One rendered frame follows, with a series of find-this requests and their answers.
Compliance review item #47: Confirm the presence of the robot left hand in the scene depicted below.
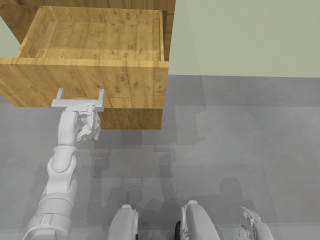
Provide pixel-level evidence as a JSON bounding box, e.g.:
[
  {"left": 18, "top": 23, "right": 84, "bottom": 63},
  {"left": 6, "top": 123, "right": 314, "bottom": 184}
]
[{"left": 57, "top": 102, "right": 101, "bottom": 149}]

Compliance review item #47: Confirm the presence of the left robot forearm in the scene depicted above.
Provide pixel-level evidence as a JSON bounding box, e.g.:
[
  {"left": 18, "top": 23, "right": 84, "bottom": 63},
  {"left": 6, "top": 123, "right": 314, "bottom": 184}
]
[{"left": 21, "top": 144, "right": 81, "bottom": 240}]

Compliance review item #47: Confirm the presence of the left robot thigh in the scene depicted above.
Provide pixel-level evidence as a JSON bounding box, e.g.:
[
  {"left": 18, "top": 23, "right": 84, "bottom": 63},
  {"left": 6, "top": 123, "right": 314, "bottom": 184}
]
[{"left": 103, "top": 208, "right": 138, "bottom": 240}]

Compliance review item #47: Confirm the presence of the drawer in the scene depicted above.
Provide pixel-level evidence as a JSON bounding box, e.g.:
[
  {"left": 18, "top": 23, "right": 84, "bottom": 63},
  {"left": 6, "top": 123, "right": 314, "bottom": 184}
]
[{"left": 0, "top": 5, "right": 169, "bottom": 109}]

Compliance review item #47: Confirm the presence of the robot right hand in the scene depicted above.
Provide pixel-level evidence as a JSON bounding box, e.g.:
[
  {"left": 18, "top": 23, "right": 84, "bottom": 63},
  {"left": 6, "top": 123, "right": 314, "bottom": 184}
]
[{"left": 236, "top": 206, "right": 274, "bottom": 240}]

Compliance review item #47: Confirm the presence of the handle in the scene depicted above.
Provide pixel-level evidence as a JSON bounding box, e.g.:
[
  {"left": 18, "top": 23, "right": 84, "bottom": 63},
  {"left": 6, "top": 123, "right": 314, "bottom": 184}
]
[{"left": 51, "top": 88, "right": 105, "bottom": 112}]

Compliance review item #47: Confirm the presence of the robot right shin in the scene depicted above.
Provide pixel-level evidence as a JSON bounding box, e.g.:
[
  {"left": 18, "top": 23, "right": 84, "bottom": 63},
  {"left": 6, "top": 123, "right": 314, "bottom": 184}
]
[{"left": 180, "top": 200, "right": 198, "bottom": 240}]

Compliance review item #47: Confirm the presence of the cabinet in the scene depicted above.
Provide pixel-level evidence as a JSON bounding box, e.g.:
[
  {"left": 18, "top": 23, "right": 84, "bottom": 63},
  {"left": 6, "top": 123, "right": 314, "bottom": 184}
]
[{"left": 0, "top": 0, "right": 176, "bottom": 130}]

